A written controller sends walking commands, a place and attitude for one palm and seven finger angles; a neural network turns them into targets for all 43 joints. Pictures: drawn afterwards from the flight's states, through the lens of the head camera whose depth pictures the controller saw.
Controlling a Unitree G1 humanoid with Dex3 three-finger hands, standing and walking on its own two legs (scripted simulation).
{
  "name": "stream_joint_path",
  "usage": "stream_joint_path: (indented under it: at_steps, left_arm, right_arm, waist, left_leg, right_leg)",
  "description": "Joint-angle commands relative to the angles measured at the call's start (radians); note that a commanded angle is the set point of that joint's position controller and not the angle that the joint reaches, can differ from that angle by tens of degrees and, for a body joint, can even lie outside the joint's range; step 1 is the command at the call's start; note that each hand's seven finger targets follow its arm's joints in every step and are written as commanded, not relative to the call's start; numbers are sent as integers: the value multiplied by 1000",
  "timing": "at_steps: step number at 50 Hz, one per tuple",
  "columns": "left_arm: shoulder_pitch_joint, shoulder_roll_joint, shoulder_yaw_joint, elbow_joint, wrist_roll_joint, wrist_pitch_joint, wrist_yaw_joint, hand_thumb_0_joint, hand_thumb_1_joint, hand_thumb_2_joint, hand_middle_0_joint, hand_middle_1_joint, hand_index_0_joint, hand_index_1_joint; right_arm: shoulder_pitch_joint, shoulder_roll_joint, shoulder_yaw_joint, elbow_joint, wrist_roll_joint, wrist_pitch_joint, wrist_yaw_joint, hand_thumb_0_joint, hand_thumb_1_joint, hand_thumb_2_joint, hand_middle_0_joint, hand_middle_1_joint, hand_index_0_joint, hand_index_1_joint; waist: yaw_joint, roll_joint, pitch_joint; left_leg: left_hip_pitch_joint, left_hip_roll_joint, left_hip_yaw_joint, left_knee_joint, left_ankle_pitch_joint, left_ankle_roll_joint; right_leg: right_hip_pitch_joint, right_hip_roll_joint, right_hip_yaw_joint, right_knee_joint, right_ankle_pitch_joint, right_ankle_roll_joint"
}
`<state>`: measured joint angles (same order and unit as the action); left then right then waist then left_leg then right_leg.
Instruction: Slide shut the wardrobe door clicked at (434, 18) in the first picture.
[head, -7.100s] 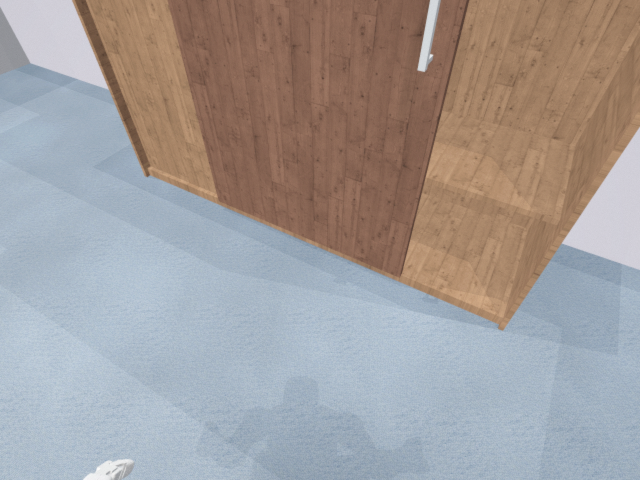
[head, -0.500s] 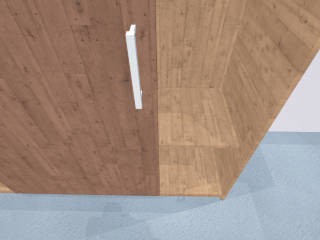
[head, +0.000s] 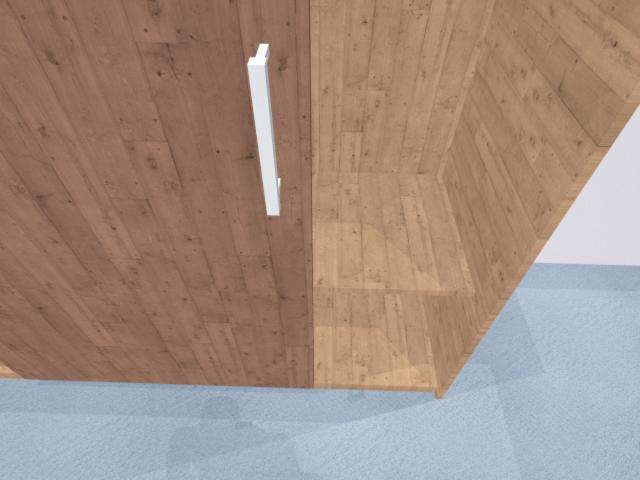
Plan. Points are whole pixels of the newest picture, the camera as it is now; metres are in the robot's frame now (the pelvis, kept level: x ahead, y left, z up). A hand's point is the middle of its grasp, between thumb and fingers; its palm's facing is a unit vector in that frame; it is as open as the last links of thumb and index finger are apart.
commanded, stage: look again from close up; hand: left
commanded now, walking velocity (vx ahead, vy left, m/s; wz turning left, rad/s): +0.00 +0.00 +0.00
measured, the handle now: (269, 138) +0.47 +0.10 +0.20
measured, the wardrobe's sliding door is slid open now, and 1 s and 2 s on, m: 0.39 0.39 0.39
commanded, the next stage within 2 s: none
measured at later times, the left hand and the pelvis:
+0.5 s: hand out of the picture -0.02 +0.17 -0.18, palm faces +0.03 -0.99 -0.17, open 7.4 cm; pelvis +0.00 +0.02 +0.00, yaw +0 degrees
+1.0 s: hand out of the picture -0.03 +0.18 -0.18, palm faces +0.03 -0.99 -0.17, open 7.4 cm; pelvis +0.00 +0.02 +0.00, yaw +0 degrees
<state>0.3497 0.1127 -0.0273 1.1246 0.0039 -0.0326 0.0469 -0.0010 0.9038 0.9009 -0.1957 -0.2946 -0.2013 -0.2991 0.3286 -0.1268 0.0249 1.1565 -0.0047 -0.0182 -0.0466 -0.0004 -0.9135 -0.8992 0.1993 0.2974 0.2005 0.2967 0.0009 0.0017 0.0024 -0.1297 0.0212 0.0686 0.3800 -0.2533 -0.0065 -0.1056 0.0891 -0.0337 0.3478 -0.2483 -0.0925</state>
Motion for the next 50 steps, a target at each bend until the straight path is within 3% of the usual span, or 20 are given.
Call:
stream_joint_path:
  at_steps: [1,9,15,19,25,29,34,37,50]
  left_arm:
    - [84,97,20,-13,-2,-7,8,0,900,900,-200,-300,-200,-300]
    - [90,99,20,-12,-1,-10,7,0,900,900,-200,-300,-200,-300]
    - [85,94,17,-9,0,-6,7,0,900,900,-200,-300,-200,-300]
    - [89,94,17,-11,-1,-7,6,0,900,900,-200,-300,-200,-300]
    - [86,93,15,-8,1,-7,5,0,900,900,-200,-300,-200,-300]
    - [91,93,15,-7,1,-7,5,0,900,900,-200,-300,-200,-300]
    - [93,96,16,-6,1,-9,6,0,900,900,-200,-300,-200,-300]
    - [94,94,15,-3,2,-6,6,0,900,900,-200,-300,-200,-300]
    - [94,97,17,-4,2,-7,6,0,900,900,-200,-300,-200,-300]
  right_arm:
    - [85,-74,-6,-11,0,-10,-4,0,-900,-900,200,300,200,300]
    - [89,-78,-5,-11,0,-18,-5,0,-900,-900,200,300,200,300]
    - [81,-72,-5,-9,0,-17,-5,0,-900,-900,200,300,200,300]
    - [83,-79,-5,-11,-2,-20,-5,0,-900,-900,200,300,200,300]
    - [73,-80,-5,-10,-1,-19,-4,0,-900,-900,200,300,200,300]
    - [75,-84,-5,-11,-2,-24,-4,0,-900,-900,200,300,200,300]
    - [74,-86,-6,-8,-1,-25,-4,0,-900,-900,200,300,200,300]
    - [67,-82,-5,-7,-1,-22,-3,0,-900,-900,200,300,200,300]
    - [66,-86,-7,-5,0,-22,-2,0,-900,-900,200,300,200,300]
  waist:
    - [-1,-15,81]
    - [1,-12,42]
    - [5,-7,100]
    - [3,2,63]
    - [3,-10,89]
    - [3,7,59]
    - [3,-2,49]
    - [6,-3,96]
    - [5,-9,72]
  left_leg:
    - [-47,75,-77,-44,138,33]
    - [-17,85,-84,-41,204,39]
    - [-32,87,-94,-53,194,43]
    - [-4,91,-98,-51,230,46]
    - [-13,89,-104,-59,212,48]
    - [15,94,-107,-59,260,51]
    - [15,94,-108,-58,264,50]
    - [-10,91,-111,-68,224,50]
    - [-8,88,-113,-59,226,51]
  right_leg:
    - [-29,-187,165,-57,301,77]
    - [-15,-188,151,-30,353,66]
    - [-55,-181,145,-34,280,58]
    - [-46,-185,146,-24,294,49]
    - [-61,-182,141,-28,258,47]
    - [-57,-184,140,-18,268,40]
    - [-48,-187,138,-14,281,39]
    - [-71,-186,139,-23,238,40]
    - [-57,-188,137,-23,244,42]
